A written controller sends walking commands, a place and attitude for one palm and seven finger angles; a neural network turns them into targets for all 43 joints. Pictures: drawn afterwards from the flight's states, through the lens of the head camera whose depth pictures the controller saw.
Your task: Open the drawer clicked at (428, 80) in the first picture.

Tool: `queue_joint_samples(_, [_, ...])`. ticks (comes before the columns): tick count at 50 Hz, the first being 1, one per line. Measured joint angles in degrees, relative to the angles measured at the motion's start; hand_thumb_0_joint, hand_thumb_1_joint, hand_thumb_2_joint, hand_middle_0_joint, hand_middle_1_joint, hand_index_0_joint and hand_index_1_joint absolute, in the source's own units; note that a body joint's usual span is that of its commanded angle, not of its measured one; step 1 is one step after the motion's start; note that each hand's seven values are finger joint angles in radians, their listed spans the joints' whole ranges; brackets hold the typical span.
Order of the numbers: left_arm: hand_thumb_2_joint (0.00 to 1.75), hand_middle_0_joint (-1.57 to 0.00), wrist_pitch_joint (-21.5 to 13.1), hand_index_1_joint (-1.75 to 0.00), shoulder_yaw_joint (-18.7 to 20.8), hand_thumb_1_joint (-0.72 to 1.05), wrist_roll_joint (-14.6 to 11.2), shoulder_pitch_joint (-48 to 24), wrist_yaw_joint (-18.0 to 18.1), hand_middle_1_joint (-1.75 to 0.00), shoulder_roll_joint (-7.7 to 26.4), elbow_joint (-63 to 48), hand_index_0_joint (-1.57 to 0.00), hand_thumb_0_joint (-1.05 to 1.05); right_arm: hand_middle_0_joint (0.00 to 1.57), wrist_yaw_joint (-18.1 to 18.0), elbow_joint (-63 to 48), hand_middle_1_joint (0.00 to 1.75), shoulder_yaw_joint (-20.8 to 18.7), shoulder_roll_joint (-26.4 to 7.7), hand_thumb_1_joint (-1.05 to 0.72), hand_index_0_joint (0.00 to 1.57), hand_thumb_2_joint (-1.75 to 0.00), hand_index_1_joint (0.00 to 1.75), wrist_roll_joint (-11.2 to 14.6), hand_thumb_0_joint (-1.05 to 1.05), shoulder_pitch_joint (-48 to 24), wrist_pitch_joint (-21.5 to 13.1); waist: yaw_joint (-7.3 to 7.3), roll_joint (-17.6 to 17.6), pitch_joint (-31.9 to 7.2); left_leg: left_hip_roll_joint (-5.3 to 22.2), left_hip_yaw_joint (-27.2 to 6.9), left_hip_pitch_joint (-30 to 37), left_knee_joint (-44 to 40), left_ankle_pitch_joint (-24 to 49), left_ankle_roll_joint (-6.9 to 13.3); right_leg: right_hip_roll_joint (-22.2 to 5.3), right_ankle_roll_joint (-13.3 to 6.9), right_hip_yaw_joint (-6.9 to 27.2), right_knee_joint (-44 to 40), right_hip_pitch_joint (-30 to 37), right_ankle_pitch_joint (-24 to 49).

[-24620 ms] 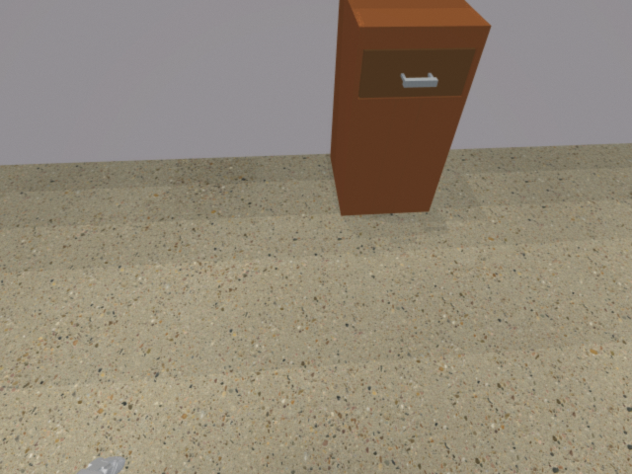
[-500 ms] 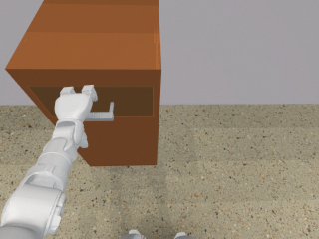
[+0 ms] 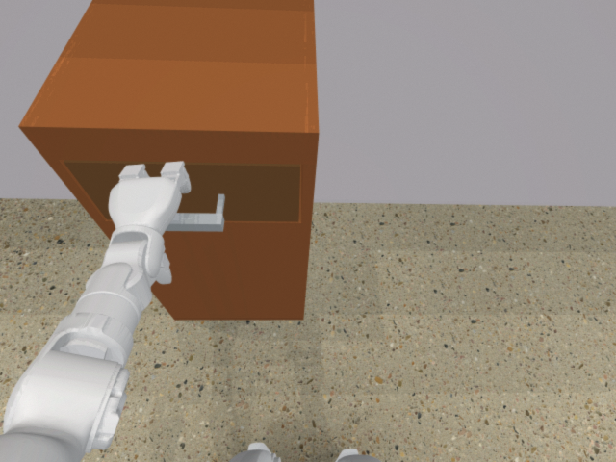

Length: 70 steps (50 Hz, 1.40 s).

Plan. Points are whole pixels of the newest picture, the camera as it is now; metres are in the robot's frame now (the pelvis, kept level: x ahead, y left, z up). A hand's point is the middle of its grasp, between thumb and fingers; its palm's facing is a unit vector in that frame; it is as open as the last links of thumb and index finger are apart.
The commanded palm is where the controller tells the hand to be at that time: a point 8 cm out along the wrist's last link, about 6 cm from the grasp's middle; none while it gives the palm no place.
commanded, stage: re-aim the fingers above the handle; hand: left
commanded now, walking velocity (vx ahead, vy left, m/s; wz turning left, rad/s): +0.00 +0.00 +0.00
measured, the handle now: (191, 211) +0.51 +0.19 -0.07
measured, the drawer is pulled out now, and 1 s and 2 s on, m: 0.00 0.00 0.00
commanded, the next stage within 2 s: lower the fingers behind the handle in 0.44 s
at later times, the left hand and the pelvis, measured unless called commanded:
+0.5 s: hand (166, 222) +0.45 +0.20 -0.01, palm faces -0.05 -0.07 -1.00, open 13.8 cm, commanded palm +0.43 +0.19 +0.05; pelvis +0.00 +0.01 +0.00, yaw +0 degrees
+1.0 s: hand (164, 236) +0.45 +0.21 -0.04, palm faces -0.08 -0.05 -1.00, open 13.8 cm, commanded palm +0.44 +0.21 +0.02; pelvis +0.00 +0.00 -0.01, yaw +0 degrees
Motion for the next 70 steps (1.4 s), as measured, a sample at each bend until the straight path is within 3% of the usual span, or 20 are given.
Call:
queue_joint_samples(11, [0.3,-0.32,-2.0,-1.2,0.5,-0.48,0.4,0.1,0.3,-1.2,0.5,-0.4,-0.32,0.0,0.2,0.0,0.9,0.3,-0.2,0.1,-0.9,0.21,-0.9,0.3,-0.2,0.0,1.9,-0.3,-0.34,0.3,-0.2,0.0,0.1,-1.0,0.5,-0.1,0.2,0.0,0.2,0.1,0.4,-1.0,0.0])
queue_joint_samples(34, [0.3,-0.32,0.6,-1.2,-1.4,-0.48,0.9,-0.6,2.0,-1.2,-2.5,1.5,-0.32,0.0,0.2,0.7,0.7,0.3,-0.3,0.2,-0.9,0.21,-0.9,0.3,-0.3,0.0,0.3,-0.2,-0.02,0.3,-0.5,-0.3,0.2,-0.4,0.2,0.0,0.3,-0.3,0.3,0.2,0.4,-0.5,-0.1])
queue_joint_samples(49, [0.3,-0.32,-1.7,-1.2,1.4,-0.48,1.4,-0.4,2.1,-1.2,1.1,2.5,-0.32,0.0,0.2,0.0,0.9,0.3,0.0,0.1,-0.9,0.21,-0.9,0.3,-0.7,0.0,0.6,-1.7,-0.69,-0.1,-0.9,0.5,-0.2,-5.9,4.6,-1.5,-0.2,0.3,-0.3,-0.5,4.5,-5.9,-1.5])
queue_joint_samples(57, [0.3,-0.32,-3.0,-1.2,1.8,-0.48,1.6,0.3,2.9,-1.2,1.2,1.4,-0.32,0.0,0.2,0.3,2.0,0.3,-0.5,0.1,-0.9,0.21,-0.9,0.3,-1.1,0.0,1.1,-1.8,-0.63,0.0,-1.5,0.6,-0.4,-8.6,7.0,-2.5,-0.3,0.4,-0.5,-1.0,6.7,-8.4,-2.5])
queue_joint_samples(65, [0.3,-0.32,-1.2,-1.2,1.4,-0.48,2.2,-1.5,5.1,-1.23,1.0,3.6,-0.32,0.0,0.2,0.6,2.0,0.3,0.0,0.3,-0.9,0.21,-0.9,0.3,-1.2,0.0,0.3,-1.7,-1.01,0.3,-1.9,0.7,-0.5,-10.7,8.9,-3.1,-0.2,0.4,-0.5,-1.3,8.5,-10.4,-3.1])
queue_joint_samples(70, [0.3,-0.31,0.1,-1.2,0.8,-0.48,1.9,-3.5,4.6,-1.25,1.3,5.3,-0.32,0.0,0.2,0.7,1.5,0.3,0.6,0.4,-0.9,0.21,-0.9,0.3,-1.0,0.0,0.1,-1.9,-1.29,0.3,-2.0,0.7,-0.6,-11.9,9.8,-3.1,-0.2,0.4,-0.5,-1.5,9.4,-11.6,-3.2])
